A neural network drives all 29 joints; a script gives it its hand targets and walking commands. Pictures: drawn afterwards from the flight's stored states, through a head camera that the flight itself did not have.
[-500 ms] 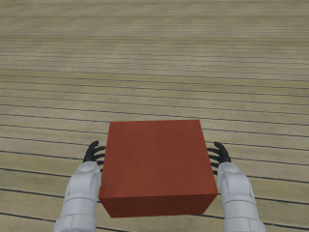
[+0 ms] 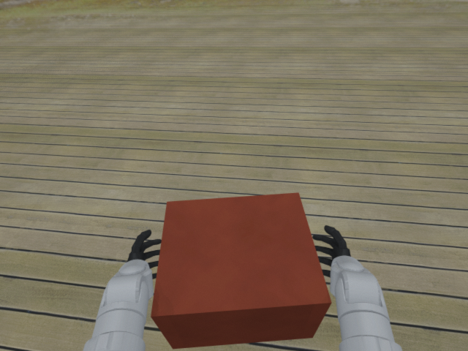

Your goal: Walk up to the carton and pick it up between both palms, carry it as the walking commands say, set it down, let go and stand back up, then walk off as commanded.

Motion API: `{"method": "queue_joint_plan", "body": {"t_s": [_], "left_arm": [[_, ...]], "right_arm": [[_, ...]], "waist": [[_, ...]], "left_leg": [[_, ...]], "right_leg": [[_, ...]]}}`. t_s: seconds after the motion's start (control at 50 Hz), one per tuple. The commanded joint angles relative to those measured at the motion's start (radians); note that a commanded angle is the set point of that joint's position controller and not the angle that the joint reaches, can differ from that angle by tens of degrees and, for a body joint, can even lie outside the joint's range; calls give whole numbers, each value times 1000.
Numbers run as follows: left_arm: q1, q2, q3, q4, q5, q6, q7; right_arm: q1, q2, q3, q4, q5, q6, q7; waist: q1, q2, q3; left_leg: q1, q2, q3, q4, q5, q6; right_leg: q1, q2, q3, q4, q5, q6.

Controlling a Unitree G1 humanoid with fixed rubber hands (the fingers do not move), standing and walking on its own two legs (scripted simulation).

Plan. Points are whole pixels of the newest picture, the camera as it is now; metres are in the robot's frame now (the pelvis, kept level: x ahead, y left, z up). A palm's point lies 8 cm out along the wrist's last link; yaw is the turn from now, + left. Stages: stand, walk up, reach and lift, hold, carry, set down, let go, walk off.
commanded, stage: hold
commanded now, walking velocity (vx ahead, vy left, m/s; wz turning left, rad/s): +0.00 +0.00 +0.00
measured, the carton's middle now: (238, 268) +0.34 +0.00 -0.06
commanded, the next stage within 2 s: set down in 0.12 s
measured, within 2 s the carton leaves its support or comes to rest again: neither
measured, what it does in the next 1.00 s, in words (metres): stands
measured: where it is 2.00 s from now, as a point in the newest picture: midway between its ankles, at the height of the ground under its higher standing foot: outside the picture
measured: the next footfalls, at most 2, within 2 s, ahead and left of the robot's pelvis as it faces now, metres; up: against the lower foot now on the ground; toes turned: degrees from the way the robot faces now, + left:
none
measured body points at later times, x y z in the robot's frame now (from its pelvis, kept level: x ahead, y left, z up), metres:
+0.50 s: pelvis +0.01 +0.00 +0.00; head -0.01 -0.02 +0.45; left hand +0.33 +0.19 +0.02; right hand +0.32 -0.19 +0.00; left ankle +0.01 +0.12 -0.74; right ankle +0.07 -0.12 -0.74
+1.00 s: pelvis +0.01 +0.00 -0.01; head +0.09 -0.02 +0.43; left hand +0.33 +0.19 -0.06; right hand +0.33 -0.19 -0.07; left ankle +0.01 +0.12 -0.74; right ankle +0.07 -0.12 -0.74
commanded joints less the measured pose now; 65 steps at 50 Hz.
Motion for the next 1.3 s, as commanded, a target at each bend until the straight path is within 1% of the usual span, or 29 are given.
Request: {"method": "queue_joint_plan", "body": {"t_s": [0.0,0.1,0.12,0.18,0.22,0.24,0.28,0.34,0.36,0.44,0.46,0.5,0.58,0.6,0.66,0.78,0.8,0.86,0.88,0.94,0.98,1.0,1.08,1.12,1.16,1.2,1.22,1.26,1.28], "left_arm": [[-648,-950,-628,-134,-283,-52,-602],[-623,-878,-547,-48,-248,-43,-596],[-811,-948,-494,-265,-188,-33,-537],[-809,-932,-414,-102,-161,-18,-521],[-832,-960,-401,-43,-152,-12,-521],[-845,-923,-406,-48,-136,-24,-526],[-746,-882,-334,36,-82,-17,-530],[-725,-916,-366,60,-79,-20,-537],[-639,-917,-357,88,-73,-22,-542],[-596,-860,-302,103,-42,-53,-545],[-574,-870,-311,104,-36,-59,-547],[-551,-897,-392,34,-61,-78,-540],[-561,-873,-440,-101,-63,-134,-516],[-545,-886,-466,-89,-63,-145,-515],[-528,-903,-496,-144,-70,-186,-481],[-542,-805,-400,-52,-12,-245,-448],[-514,-784,-369,-25,-1,-247,-447],[-504,-749,-301,72,52,-248,-436],[-507,-721,-279,68,62,-261,-440],[-563,-678,-258,84,73,-282,-441],[-578,-678,-268,77,76,-302,-444],[-591,-698,-288,101,77,-295,-442],[-659,-645,-347,0,12,-347,-453],[-749,-669,-420,-49,-32,-372,-453],[-754,-649,-426,-58,-44,-387,-454],[-821,-632,-432,-88,-65,-397,-445],[-883,-676,-521,-151,-109,-402,-438],[-843,-718,-486,-70,-106,-385,-445],[-845,-679,-438,-75,-88,-380,-444]], "right_arm": [[-625,991,595,-123,312,-95,383],[-604,962,535,-9,289,-80,386],[-633,976,582,40,243,-38,422],[-666,944,507,80,185,-37,426],[-661,898,437,127,145,-48,433],[-695,935,454,106,173,-63,434],[-656,926,406,140,140,-65,431],[-669,882,372,72,120,-92,412],[-659,914,419,36,140,-102,412],[-645,904,393,14,107,-113,375],[-659,883,384,-39,104,-137,369],[-604,869,411,-50,113,-154,368],[-550,912,445,-59,140,-208,364],[-536,878,430,-80,139,-230,361],[-514,860,456,-75,141,-275,364],[-491,793,365,73,75,-337,347],[-510,803,385,73,86,-340,341],[-525,716,313,112,39,-355,332],[-542,725,343,116,48,-365,323],[-594,751,340,149,49,-383,315],[-646,753,337,102,38,-407,312],[-619,714,308,119,30,-412,304],[-605,786,387,126,48,-436,285],[-654,775,398,91,87,-467,277],[-693,791,454,30,94,-481,268],[-805,802,507,1,160,-485,272],[-772,809,506,16,154,-490,277],[-898,766,530,-94,176,-495,274],[-870,775,531,-18,169,-473,279]], "waist": [[-67,-64,-443],[-42,-90,-336],[10,-53,-239],[-24,-98,-177],[-51,-56,-190],[-21,-34,-218],[18,-57,-148],[-35,-19,-183],[-6,-29,-196],[-11,-159,-135],[-10,-97,-149],[-39,-95,-256],[-1,-110,-339],[-41,-52,-338],[-11,-40,-390],[-26,-21,-208],[0,-85,-172],[-22,-45,-96],[19,-48,-91],[30,-57,-68],[18,-63,-167],[-34,-37,-179],[-14,-119,-384],[-37,-31,-516],[-25,-110,-606],[40,-61,-683],[-34,-50,-809],[-26,-60,-850],[34,-85,-809]], "left_leg": [[29,-59,-84,-124,138,22],[6,-55,-79,-135,21,28],[-46,-46,-113,-208,8,23],[-66,-45,-111,-210,-88,37],[-82,-28,-120,-229,-160,30],[-81,-33,-113,-224,-164,37],[-57,-51,-92,-204,-119,33],[-43,-56,-84,-189,-83,22],[-43,-57,-91,-179,-43,33],[-114,-71,-84,-163,-6,43],[-126,-75,-88,-148,10,39],[-74,-62,-101,-121,111,35],[-40,-68,-111,-86,234,40],[-96,-70,-108,-65,263,31],[-53,-67,-127,-24,419,13],[-197,-64,-126,18,235,26],[-229,-66,-117,24,218,34],[-297,-65,-118,53,105,33],[-343,-69,-104,77,82,39],[-434,-68,-96,123,24,50],[-447,-78,-94,165,49,52],[-418,-81,-95,169,66,40],[-513,-94,-74,258,168,38],[-522,-109,-72,305,228,17],[-581,-114,-71,340,229,23],[-575,-117,-58,387,208,20],[-544,-121,-70,401,271,6],[-568,-123,-63,448,200,4],[-628,-126,-54,459,165,10]], "right_leg": [[523,69,18,9,175,-1],[485,65,19,-18,33,5],[459,97,-23,-28,30,24],[455,89,-19,-40,-64,27],[466,99,-30,-18,-84,23],[507,89,-22,-19,-79,24],[471,73,-7,-51,-118,25],[505,77,-5,-53,-58,19],[545,76,2,-44,-19,18],[512,60,13,-62,-7,45],[502,54,18,-45,34,32],[512,68,11,-13,152,25],[474,78,5,28,266,22],[458,69,22,46,341,8],[372,94,14,87,367,-4],[179,67,27,133,223,-16],[194,66,22,139,217,-5],[96,61,17,167,103,-15],[102,50,32,182,80,-10],[41,40,45,223,44,-6],[4,47,38,262,63,-4],[-21,55,22,269,72,-5],[11,65,27,356,251,6],[-16,70,36,401,308,-4],[8,73,34,438,352,7],[-39,70,55,480,278,6],[-51,82,23,513,363,1],[-117,79,20,533,229,3],[-143,76,25,559,193,8]]}}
